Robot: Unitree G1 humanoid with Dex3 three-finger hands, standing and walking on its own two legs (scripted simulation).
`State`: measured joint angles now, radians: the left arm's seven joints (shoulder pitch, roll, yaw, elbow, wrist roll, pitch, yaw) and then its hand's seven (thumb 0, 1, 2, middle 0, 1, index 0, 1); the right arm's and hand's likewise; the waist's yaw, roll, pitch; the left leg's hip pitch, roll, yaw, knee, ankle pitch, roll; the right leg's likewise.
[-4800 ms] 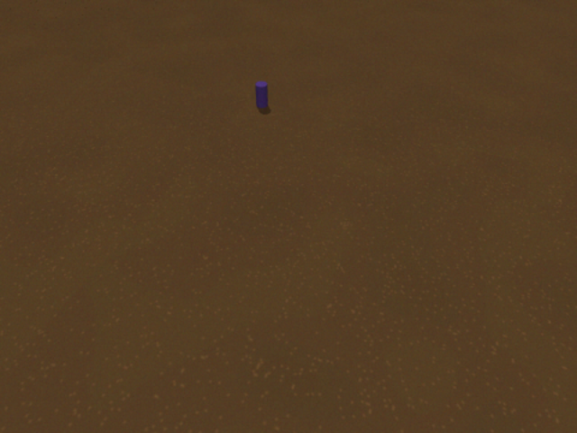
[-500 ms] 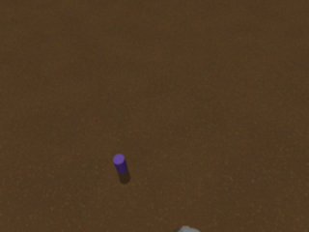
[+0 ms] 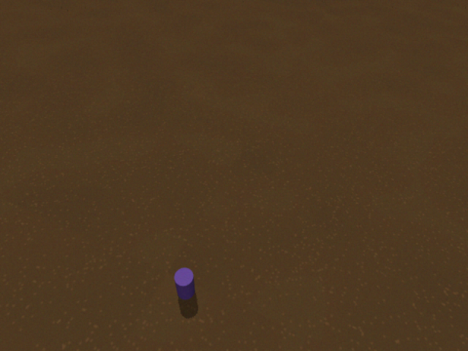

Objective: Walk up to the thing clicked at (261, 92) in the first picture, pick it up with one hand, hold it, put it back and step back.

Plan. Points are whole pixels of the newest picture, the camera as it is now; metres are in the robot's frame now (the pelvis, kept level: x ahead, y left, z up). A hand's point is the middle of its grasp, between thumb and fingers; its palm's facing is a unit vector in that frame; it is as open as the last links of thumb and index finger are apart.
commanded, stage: walk up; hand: left
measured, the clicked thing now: (185, 284) +0.51 +0.17 -0.69
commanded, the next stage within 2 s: none
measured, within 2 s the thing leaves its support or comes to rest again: neither
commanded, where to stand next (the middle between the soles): +0.16 -0.03 m, yaw -2 degrees
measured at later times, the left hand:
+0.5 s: hand out of the picture +0.11 +0.28 -0.15, palm faces -0.07 -0.92 -0.39, open 7.4 cm
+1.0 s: hand out of the picture +0.17 +0.24 -0.14, palm faces -0.08 -0.95 -0.29, open 7.4 cm
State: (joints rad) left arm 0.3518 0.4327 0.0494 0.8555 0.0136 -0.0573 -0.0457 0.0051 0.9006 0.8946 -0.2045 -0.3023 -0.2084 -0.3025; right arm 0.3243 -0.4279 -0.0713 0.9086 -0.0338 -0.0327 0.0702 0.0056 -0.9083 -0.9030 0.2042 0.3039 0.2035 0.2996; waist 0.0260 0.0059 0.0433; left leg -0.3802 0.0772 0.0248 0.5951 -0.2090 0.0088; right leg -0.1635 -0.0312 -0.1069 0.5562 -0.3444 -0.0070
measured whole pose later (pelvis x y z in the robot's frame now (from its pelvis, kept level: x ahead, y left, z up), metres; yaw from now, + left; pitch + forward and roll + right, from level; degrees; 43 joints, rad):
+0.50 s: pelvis +0.05 +0.01 -0.01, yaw -3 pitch -4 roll -1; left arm 0.21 0.37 0.02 1.00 0.01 -0.01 0.00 0.00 0.91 0.89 -0.20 -0.30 -0.20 -0.30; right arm 0.16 -0.37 -0.02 0.90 0.01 0.00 0.00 0.00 -0.90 -0.90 0.21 0.30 0.21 0.30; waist 0.01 0.04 0.13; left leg -0.31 0.06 0.09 0.69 -0.32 0.02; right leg -0.29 0.00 -0.01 0.63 -0.27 0.01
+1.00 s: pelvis +0.06 +0.00 +0.02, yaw -3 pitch -2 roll +0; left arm 0.08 0.34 0.00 1.13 0.00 0.00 -0.02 0.00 0.90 0.89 -0.20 -0.30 -0.21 -0.30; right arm 0.16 -0.38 0.00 1.16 -0.02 -0.03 0.01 0.01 -0.91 -0.90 0.20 0.30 0.20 0.30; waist -0.02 -0.02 0.04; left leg -0.18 0.04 0.07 0.39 -0.17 0.00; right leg -0.18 0.00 -0.02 0.38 -0.16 0.00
